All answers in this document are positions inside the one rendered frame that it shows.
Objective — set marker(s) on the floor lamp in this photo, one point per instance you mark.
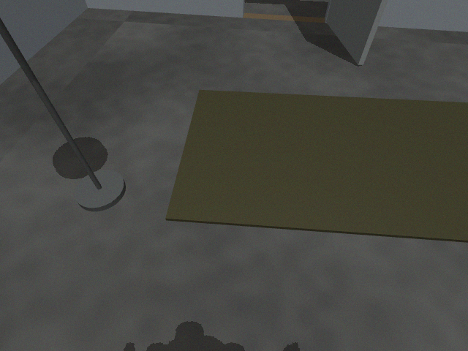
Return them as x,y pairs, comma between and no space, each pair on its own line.
99,190

